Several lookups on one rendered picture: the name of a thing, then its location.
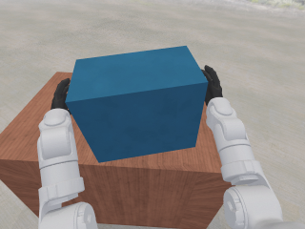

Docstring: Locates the robot right forearm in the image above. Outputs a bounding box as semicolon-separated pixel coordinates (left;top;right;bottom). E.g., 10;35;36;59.
206;97;283;218

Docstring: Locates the pedestal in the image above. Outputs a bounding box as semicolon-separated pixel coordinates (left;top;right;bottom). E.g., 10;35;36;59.
0;72;236;229

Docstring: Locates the robot left hand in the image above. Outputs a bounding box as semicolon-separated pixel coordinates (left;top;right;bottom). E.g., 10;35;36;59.
51;78;71;115

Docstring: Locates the carton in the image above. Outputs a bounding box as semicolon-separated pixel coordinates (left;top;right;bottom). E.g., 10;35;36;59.
65;46;209;163

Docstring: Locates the right robot upper arm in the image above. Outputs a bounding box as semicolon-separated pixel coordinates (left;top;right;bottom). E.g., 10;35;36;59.
223;184;305;229

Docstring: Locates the robot right hand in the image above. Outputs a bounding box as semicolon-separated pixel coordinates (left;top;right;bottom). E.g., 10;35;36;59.
201;65;223;107

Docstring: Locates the left robot upper arm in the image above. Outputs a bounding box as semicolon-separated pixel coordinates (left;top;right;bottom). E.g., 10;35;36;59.
39;201;98;229

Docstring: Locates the robot left forearm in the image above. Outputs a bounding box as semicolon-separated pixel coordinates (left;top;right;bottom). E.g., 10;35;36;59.
37;108;85;229

